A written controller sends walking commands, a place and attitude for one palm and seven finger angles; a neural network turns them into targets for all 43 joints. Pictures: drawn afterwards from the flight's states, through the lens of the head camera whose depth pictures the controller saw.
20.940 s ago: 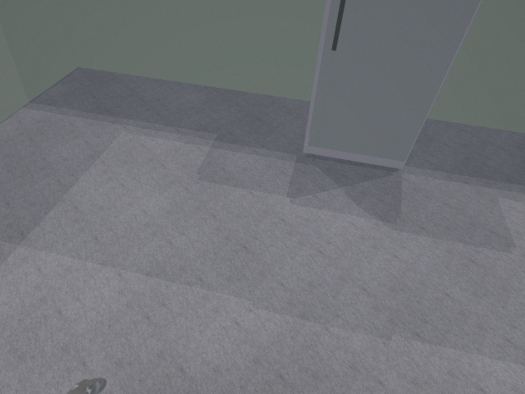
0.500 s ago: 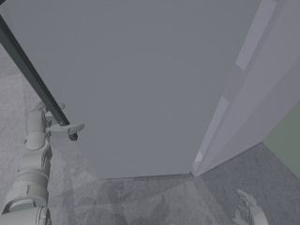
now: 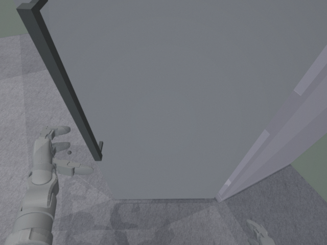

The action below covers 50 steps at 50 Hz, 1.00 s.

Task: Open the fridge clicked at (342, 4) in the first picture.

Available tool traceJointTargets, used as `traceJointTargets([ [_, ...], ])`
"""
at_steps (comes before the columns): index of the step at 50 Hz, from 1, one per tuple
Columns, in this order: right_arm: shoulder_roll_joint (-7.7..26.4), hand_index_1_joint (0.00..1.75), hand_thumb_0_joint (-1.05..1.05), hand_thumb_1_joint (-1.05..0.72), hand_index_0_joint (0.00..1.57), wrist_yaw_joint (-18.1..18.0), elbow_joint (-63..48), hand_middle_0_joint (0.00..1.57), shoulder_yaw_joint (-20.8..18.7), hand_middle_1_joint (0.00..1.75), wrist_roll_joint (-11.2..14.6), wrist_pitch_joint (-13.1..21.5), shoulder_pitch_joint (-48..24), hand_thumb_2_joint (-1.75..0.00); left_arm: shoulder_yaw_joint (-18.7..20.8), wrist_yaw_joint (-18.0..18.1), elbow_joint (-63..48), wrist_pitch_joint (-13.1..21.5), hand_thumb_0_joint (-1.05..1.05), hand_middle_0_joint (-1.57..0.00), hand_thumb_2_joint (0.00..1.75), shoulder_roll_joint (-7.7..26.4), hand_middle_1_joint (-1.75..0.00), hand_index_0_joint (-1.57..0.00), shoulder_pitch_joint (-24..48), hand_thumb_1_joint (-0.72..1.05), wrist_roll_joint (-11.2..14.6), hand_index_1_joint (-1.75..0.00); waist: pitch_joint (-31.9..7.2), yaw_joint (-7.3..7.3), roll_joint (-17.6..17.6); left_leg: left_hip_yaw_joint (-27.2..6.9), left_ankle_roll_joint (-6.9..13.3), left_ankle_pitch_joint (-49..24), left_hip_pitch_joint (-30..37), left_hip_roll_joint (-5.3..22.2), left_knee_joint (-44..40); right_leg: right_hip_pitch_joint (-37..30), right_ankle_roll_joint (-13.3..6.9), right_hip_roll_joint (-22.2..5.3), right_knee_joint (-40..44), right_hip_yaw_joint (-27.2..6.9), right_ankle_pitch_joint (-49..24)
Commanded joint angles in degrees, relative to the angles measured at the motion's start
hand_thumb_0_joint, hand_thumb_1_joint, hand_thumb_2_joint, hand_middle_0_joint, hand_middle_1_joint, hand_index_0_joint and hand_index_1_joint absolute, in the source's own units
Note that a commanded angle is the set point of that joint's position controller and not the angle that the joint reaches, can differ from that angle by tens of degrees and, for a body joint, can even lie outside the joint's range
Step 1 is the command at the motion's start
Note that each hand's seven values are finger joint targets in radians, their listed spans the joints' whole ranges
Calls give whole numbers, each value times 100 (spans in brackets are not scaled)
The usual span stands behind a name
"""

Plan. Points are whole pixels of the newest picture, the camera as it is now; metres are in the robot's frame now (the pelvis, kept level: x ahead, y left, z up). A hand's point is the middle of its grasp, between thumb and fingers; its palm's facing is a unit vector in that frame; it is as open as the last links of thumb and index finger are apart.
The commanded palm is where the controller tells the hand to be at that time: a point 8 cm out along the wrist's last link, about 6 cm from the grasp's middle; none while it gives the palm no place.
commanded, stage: slip the hand off the handle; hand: left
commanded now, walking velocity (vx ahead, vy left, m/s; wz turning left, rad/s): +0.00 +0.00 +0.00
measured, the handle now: (79, 104) +0.39 +0.22 +0.14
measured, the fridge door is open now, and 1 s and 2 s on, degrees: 65 65 65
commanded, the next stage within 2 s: draw the hand back to the body in 1.24 s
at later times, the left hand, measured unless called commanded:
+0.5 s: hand (44, 161) +0.30 +0.31 +0.02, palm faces +0.37 -0.89 -0.28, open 14.6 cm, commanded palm +0.24 +0.34 +0.04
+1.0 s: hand (41, 202) +0.20 +0.28 +0.02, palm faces +0.38 -0.88 -0.28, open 14.6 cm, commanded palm +0.16 +0.32 +0.04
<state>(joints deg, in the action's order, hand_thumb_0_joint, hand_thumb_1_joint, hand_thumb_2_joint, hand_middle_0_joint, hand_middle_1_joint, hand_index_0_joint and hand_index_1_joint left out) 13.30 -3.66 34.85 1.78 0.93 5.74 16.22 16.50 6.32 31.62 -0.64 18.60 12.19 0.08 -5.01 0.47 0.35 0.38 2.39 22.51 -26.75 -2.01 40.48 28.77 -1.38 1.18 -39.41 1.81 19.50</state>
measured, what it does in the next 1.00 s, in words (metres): stands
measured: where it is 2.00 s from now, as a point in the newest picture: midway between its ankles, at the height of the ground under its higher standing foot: outside the picture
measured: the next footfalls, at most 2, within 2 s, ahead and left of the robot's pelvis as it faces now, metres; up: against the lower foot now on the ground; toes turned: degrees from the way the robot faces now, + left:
none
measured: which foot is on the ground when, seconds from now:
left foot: down 0.00-1.00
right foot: down 0.00-1.00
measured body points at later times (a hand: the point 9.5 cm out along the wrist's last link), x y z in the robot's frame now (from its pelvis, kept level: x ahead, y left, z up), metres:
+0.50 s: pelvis -0.02 +0.02 -0.01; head +0.01 +0.03 +0.44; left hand +0.27 +0.36 +0.04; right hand +0.13 -0.22 -0.10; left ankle -0.03 +0.09 -0.72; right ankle +0.00 -0.11 -0.72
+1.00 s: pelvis -0.02 -0.03 -0.01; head +0.00 -0.03 +0.44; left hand +0.18 +0.32 +0.04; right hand +0.16 -0.27 -0.09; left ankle -0.03 +0.09 -0.72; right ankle +0.00 -0.11 -0.72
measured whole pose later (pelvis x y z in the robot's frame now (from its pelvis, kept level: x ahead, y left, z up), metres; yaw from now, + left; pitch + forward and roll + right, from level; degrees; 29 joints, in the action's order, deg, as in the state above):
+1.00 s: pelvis -0.02 -0.03 -0.01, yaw +2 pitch +7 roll -1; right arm 15.4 -5.6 33.2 1.0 1.6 8.4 14.7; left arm 19.2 -2.6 11.7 1.8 20.7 -12.5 8.0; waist -6.6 -1.9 -1.6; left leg -2.5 0.4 23.4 -28.6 -1.0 45.2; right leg 29.5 -3.4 2.0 -43.2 4.9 20.7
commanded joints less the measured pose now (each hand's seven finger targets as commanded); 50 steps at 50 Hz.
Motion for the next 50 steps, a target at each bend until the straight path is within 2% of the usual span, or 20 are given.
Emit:
traceJointTargets([
  [1, 907, 30, 0, -90, 20, 18, -753, 20, -424, 30, -59, 278, 12, -90, 342, -21, -2144, 617, 0, -25, 20, 1226, -115, -25, 973, -55, 84, -115, -2026, -220, -950, -422, -318, -4476, 1520, 384, -194, -690, -6, -13, 86, 49, -2059],
  [4, 967, 30, 0, -90, 20, 28, -691, 20, -452, 30, -50, 258, 35, -90, 191, -118, -1936, 585, 0, -25, 20, 1027, -115, -25, 819, -55, 155, -115, -1514, -58, -452, -545, -378, -4329, 1292, 460, -202, -374, 27, 38, 99, 125, -1741],
  [6, 1000, 30, 0, -90, 20, 26, -699, 20, -470, 30, -23, 227, -19, -90, 12, -166, -1899, 451, 0, -25, 20, 854, -115, -25, 908, -55, 171, -115, -1296, 25, -451, -636, -432, -3841, 1203, 466, -289, -201, 28, 26, 131, 169, -1383],
  [7, 1020, 30, 0, -90, 20, 16, -710, 20, -494, 30, -19, 213, -18, -90, 182, -157, -1910, 385, 0, -25, 20, 999, -115, -25, 809, -55, 175, -115, -1378, -47, -476, -642, -443, -3740, 1185, 450, -311, -247, 10, 24, 135, 159, -1322],
  [11, 1028, 30, 0, -90, 20, -20, -733, 20, -437, 30, 10, 160, -91, -90, 130, -164, -1937, 240, 0, -25, 20, 1086, -115, -25, 1016, -55, 124, -115, -1176, -16, -542, -798, -496, -3077, 1049, 444, -438, -103, -24, 15, 154, 182, -935],
  [15, 1007, 30, 0, -90, 20, -69, -707, 20, -418, 30, -39, 173, -80, -90, 395, -116, -2203, 448, 0, -25, 20, 1457, -115, -25, 1299, -55, 77, -115, -1468, -67, -826, -889, -553, -2892, 1204, 438, -435, -73, -54, 37, 83, 169, -810],
  [16, 991, 30, 0, -90, 20, -70, -713, 20, -394, 30, -45, 186, -106, -90, 272, -142, -2188, 495, 0, -25, 20, 1332, -115, -25, 1251, -55, 76, -115, -1452, -37, -892, -931, -562, -2884, 1247, 450, -422, 0, -46, 32, 66, 173, -786],
  [19, 1011, 30, 0, -90, 20, -81, -651, 20, -377, 30, -51, 184, -84, -90, 357, -193, -1975, 544, 0, -25, 20, 1472, -115, -25, 1364, -55, 91, -115, -1377, -16, -903, -930, -568, -2676, 1130, 428, -414, 17, -52, 33, 65, 172, -749],
  [22, 1036, 30, 0, -90, 20, -86, -698, 20, -376, 30, -10, 140, -114, -90, 594, -326, -1569, 418, 0, -25, 20, 1678, -115, -25, 983, -55, 163, -115, -1226, -101, -799, -815, -518, -2289, 782, 362, -464, -163, -80, 27, 126, 171, -725],
  [25, 1012, 30, 0, -90, 20, -38, -862, 20, -381, 30, 45, 163, -159, -90, 299, -506, -1698, 285, 0, -25, 20, 1239, -115, -25, 321, -55, 312, -115, -1231, -189, -681, -748, -473, -2408, 737, 350, -477, -341, -80, 22, 182, 192, -837],
  [28, 1029, 30, 0, -90, 20, -7, -982, 20, -391, 30, 57, 200, -205, -90, 392, -564, -1953, 268, 0, -25, 20, 1235, -115, -25, -329, -55, 434, -115, -1153, -256, -357, -661, -386, -2365, 533, 311, -444, -512, -78, 34, 226, 178, -926],
  [29, 1023, 30, 0, -90, 20, -1, -1007, 20, -375, 30, 60, 214, -235, -90, 287, -564, -2142, 296, 0, -25, 20, 1141, -115, -25, -263, -55, 444, -115, -1101, -196, -334, -620, -355, -2263, 476, 288, -433, -493, -64, 27, 220, 181, -954],
  [33, 1013, 30, 0, -90, 20, -39, -1037, 20, -365, 30, 24, 261, -338, -90, 786, -370, -2481, 467, 0, -25, 20, 1585, -115, -25, -398, -55, 456, -115, -881, -217, -166, -472, -195, -1313, 50, 166, -444, -570, -54, 20, 277, 84, -630],
  [36, 921, 30, 0, -90, 20, -78, -1035, 20, -345, 30, 7, 305, -412, -90, 1026, -311, -2770, 668, 0, -25, 20, 1790, -115, -25, -604, -55, 430, -115, -1010, -277, -341, -337, -98, -1076, -81, 94, -397, -732, -38, -19, 288, -63, -511],
  [37, 902, 30, 0, -90, 20, -88, -1050, 20, -322, 30, 6, 340, -472, -90, 795, -349, -2998, 739, 0, -25, 20, 1606, -115, -25, -492, -55, 427, -115, -1020, -208, -576, -299, -76, -1065, -12, 71, -353, -676, -33, -31, 283, -88, -527],
  [38, 905, 30, 0, -90, 20, -108, -1013, 20, -350, 30, -5, 362, -439, -90, 1002, -352, -3136, 807, 0, -25, 20, 1821, -115, -25, -585, -55, 435, -115, -1156, -233, -616, -294, -68, -1118, -4, 78, -303, -764, -37, -31, 274, -119, -569],
  [39, 880, 30, 0, -90, 20, -122, -1005, 20, -329, 30, 1, 397, -485, -90, 829, -420, -3232, 850, 0, -25, 20, 1664, -115, -25, -706, -55, 445, -115, -1154, -204, -823, -250, -55, -1151, 39, 60, -269, -761, -32, -43, 283, -154, -619],
  [41, 874, 30, 0, -90, 20, -157, -966, 20, -318, 30, 17, 460, -479, -90, 772, -541, -3218, 854, 0, -25, 20, 1574, -115, -25, -995, -55, 558, -115, -1039, -162, -779, -230, -34, -1049, -3, 48, -218, -706, -13, -50, 336, -179, -568],
  [44, 896, 30, 0, -90, 20, -210, -945, 20, -326, 30, 66, 524, -483, -90, 664, -750, -3058, 720, 0, -25, 20, 1394, -115, -25, -1364, -55, 735, -115, -810, -86, -367, -226, -1, -888, -185, 44, -172, -678, 49, -99, 452, -241, -455],
  [50, 885, 30, 0, -90, 20, -239, -1064, 20, -359, 30, 86, 609, -421, -90, 891, -932, -3130, 433, 0, -25, 20, 1412, -115, -25, -2232, -55, 904, -115, -757, -237, 93, -174, 1, -1033, -424, 9, -39, -878, 168, -237, 466, -391, -790],
])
